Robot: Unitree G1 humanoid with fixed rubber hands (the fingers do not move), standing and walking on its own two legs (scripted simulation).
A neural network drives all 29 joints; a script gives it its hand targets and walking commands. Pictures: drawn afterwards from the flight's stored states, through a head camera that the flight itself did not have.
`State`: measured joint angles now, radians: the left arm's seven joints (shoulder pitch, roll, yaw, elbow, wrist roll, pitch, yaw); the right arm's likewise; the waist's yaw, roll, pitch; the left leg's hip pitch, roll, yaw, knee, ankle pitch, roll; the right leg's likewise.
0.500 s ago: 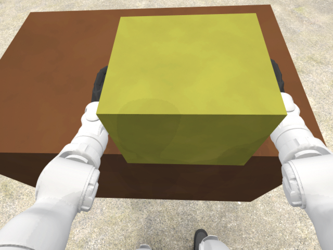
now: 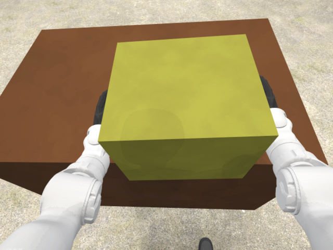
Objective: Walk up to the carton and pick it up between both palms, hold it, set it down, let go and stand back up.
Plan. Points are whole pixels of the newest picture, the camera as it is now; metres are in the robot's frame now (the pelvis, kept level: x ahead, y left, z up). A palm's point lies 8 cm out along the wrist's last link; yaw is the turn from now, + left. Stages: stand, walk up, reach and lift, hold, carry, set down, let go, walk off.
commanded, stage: reach and lift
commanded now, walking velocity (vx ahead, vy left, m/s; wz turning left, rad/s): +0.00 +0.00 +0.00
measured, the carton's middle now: (182, 113) +0.44 -0.03 +0.04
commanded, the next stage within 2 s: none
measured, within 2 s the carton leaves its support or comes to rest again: leaves its support in 0.24 s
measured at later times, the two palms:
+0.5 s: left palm (103, 119) +0.42 +0.17 +0.06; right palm (269, 109) +0.42 -0.24 +0.06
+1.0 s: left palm (94, 100) +0.42 +0.16 +0.13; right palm (284, 93) +0.41 -0.24 +0.13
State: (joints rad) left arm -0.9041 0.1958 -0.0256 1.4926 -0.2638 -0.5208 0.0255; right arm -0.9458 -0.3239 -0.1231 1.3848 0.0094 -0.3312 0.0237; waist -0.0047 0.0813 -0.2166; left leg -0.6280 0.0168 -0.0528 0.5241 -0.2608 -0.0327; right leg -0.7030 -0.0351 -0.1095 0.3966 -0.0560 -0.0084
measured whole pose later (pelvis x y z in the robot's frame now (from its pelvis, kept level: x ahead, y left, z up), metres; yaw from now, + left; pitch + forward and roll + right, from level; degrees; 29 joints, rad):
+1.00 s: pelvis +0.00 +0.00 +0.01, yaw -1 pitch +13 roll +0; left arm -0.79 0.22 -0.03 1.07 -0.30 -0.21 0.05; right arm -0.79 -0.33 -0.04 1.02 0.20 -0.12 -0.04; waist 0.00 0.05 -0.22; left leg -0.43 0.01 -0.02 0.43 -0.23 -0.02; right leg -0.53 -0.03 -0.08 0.33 -0.04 0.00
